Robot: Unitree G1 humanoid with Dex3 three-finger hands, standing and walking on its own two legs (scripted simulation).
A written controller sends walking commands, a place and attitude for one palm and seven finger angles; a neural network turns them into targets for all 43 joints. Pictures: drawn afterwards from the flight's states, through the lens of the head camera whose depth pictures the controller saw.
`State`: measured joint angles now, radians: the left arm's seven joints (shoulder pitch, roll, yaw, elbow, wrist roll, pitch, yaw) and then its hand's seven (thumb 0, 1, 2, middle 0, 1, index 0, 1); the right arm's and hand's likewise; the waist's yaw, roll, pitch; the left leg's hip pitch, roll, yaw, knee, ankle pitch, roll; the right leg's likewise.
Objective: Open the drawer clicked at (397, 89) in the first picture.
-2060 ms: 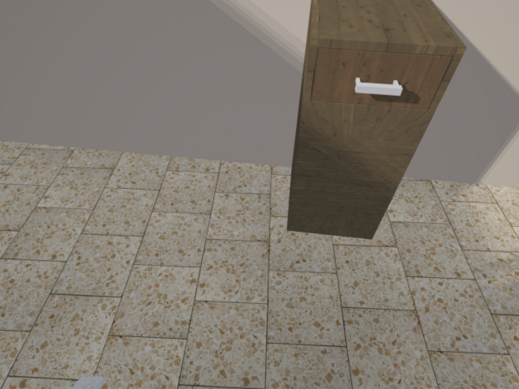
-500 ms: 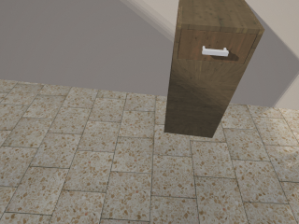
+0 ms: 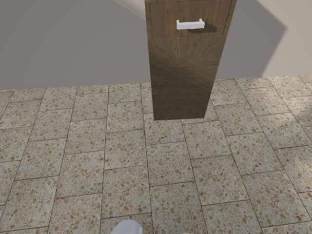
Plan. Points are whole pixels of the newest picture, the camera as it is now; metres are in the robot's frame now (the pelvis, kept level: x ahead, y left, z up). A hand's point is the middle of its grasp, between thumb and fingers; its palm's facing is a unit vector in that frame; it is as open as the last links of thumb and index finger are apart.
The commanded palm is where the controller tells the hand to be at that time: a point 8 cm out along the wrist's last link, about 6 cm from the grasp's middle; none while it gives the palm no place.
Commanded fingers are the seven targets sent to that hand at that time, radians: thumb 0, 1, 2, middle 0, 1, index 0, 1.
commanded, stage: walk to a spot facing it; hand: left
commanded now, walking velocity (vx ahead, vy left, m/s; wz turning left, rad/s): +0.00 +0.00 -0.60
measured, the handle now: (189, 23) +0.97 -0.07 +0.03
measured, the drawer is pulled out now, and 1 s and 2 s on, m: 0.00 0.00 0.00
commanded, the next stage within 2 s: none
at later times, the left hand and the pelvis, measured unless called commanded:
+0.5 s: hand out of the picture +0.12 +0.25 -0.15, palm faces -0.24 -0.95 -0.22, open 7.3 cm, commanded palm none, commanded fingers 0.00 0.90 0.90 -0.20 -0.30 -0.20 -0.30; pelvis -0.02 +0.05 +0.01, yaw -18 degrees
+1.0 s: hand (117, 217) +0.18 +0.14 -0.17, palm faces -0.58 -0.79 -0.18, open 7.3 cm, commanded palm none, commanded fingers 0.00 0.90 0.90 -0.20 -0.30 -0.20 -0.30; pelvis -0.01 +0.05 +0.00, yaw -37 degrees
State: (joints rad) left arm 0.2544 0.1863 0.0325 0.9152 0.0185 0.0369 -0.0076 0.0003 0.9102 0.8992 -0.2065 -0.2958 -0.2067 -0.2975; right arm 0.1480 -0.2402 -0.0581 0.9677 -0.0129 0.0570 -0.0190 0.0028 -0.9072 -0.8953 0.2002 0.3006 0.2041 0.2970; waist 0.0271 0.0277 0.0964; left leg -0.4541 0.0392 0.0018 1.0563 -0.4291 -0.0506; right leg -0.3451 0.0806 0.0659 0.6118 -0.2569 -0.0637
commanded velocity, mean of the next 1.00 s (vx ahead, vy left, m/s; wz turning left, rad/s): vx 0.05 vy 0.00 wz -0.60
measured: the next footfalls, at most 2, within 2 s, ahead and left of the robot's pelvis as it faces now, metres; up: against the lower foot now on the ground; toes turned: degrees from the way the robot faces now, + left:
left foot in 0.30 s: +0.02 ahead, +0.16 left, +0.00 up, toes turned -12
right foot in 0.68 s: -0.05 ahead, -0.10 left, +0.00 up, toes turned -31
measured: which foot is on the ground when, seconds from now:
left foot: up 0.00-0.28, down 0.30-0.68, up 0.70-1.00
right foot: down 0.00-0.30, up 0.32-0.66, down 0.68-1.00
